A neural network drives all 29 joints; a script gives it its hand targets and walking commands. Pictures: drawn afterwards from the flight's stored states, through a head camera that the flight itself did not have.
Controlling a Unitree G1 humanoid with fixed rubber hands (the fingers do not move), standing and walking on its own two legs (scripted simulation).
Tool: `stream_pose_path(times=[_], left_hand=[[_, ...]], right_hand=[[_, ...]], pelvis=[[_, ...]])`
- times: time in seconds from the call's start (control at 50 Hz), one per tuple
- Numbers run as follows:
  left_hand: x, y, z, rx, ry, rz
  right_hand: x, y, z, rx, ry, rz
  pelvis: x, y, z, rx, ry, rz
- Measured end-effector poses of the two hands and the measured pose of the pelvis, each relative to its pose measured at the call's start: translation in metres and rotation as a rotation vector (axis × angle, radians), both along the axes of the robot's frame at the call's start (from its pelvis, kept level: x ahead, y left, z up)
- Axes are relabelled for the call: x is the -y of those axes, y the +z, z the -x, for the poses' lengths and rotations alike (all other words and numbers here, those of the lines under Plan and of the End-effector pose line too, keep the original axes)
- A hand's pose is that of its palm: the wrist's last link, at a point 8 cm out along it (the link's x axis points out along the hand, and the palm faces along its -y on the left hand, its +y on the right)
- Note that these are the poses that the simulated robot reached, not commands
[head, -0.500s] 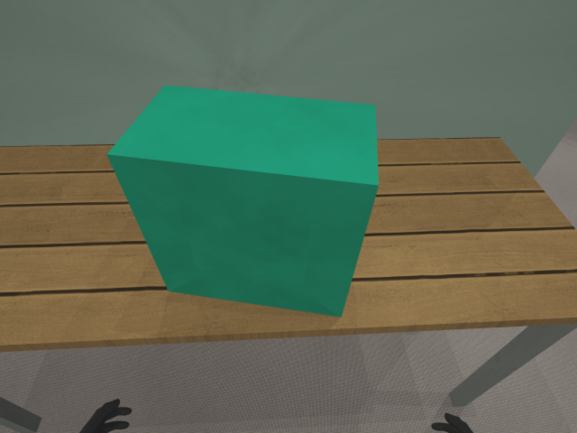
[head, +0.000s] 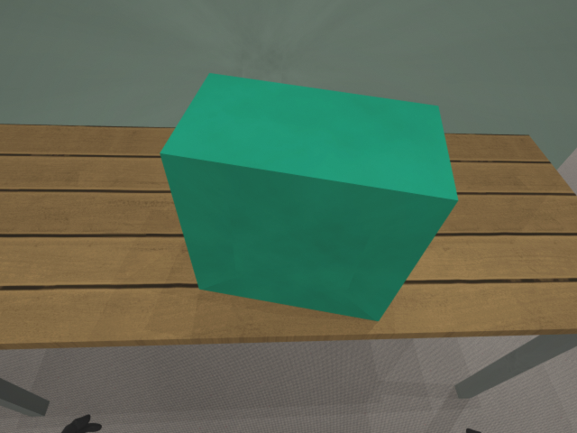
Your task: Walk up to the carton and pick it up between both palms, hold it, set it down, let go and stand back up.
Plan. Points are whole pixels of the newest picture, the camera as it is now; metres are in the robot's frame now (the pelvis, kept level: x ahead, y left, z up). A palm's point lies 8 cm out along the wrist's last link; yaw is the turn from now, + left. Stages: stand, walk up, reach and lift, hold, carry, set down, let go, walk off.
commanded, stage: walk up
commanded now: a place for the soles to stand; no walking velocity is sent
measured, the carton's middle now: (302, 209) +0.42 -0.01 +0.07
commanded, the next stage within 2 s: reach and lift in 0.68 s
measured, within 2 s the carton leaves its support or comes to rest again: neither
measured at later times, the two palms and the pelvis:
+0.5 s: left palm out of the picture +0.11 +0.29 -0.08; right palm out of the picture +0.11 -0.29 -0.11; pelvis +0.00 -0.01 +0.00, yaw +0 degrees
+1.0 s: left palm (85, 392) +0.19 +0.28 -0.06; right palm out of the picture +0.16 -0.30 -0.08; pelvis +0.01 -0.01 +0.00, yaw +0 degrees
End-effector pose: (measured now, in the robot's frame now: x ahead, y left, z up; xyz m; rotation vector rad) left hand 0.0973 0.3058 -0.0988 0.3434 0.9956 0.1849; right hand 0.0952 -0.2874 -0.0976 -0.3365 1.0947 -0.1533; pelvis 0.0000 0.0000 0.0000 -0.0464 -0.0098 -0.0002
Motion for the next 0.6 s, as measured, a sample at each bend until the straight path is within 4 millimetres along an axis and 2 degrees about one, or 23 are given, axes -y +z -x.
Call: stream_pose_path(times=[0.2, 0.34, 0.6], left_hand=[[0.011, 0.007, -0.005, 0.007, -0.024, -0.036], [0.004, 0.012, -0.007, 0.016, -0.023, -0.043], [0.009, 0.015, -0.014, 0.023, -0.034, -0.046]], right_hand=[[0.007, -0.016, -0.003, 0.009, -0.013, -0.038], [-0.001, -0.015, -0.006, 0.018, -0.006, -0.045], [0.002, -0.016, -0.011, 0.026, -0.001, -0.052]], pelvis=[[0.01, -0.005, -0.002, 0.015, -0.009, -0.031], [0.004, -0.003, -0.003, 0.018, -0.004, -0.033], [0.008, -0.002, -0.006, 0.015, -0.003, -0.04]])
